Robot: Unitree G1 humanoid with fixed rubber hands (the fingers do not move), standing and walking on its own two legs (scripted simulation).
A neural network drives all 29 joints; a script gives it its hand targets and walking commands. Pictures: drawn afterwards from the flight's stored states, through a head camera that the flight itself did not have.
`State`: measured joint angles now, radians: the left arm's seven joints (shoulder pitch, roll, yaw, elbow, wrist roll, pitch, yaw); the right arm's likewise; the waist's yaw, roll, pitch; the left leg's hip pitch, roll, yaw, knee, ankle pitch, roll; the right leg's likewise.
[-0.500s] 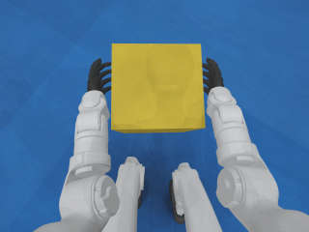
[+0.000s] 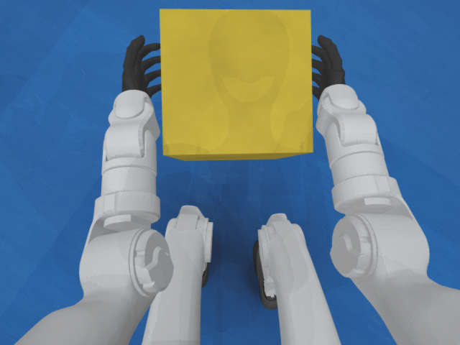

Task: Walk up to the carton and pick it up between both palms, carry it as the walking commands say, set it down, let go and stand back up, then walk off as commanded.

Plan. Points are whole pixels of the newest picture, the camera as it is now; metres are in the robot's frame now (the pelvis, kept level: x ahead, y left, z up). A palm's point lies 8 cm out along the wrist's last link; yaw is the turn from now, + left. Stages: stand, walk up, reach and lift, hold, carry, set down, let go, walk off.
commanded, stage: set down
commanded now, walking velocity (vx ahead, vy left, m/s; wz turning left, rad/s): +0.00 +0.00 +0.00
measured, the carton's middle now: (232, 103) +0.51 +0.03 -0.16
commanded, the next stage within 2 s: none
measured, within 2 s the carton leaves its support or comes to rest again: rests again in 1.76 s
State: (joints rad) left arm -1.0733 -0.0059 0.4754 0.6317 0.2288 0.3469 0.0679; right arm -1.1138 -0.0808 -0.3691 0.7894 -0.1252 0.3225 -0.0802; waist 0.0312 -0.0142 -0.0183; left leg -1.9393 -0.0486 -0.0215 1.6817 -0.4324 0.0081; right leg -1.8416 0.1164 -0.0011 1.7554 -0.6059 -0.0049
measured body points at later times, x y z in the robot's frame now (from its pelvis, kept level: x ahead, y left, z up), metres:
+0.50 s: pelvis -0.03 -0.01 -0.06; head +0.35 +0.01 +0.18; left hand +0.54 +0.18 -0.20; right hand +0.56 -0.12 -0.21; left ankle +0.13 +0.11 -0.48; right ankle +0.07 -0.10 -0.48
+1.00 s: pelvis -0.02 +0.00 -0.12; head +0.36 +0.01 +0.10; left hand +0.56 +0.18 -0.27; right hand +0.57 -0.12 -0.28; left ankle +0.13 +0.11 -0.48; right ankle +0.07 -0.10 -0.48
